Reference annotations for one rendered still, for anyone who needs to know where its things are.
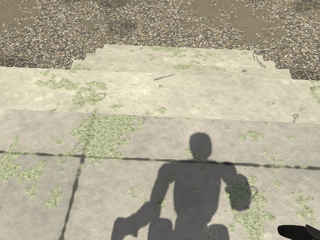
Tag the right robot hand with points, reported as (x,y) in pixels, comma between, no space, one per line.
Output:
(297,232)

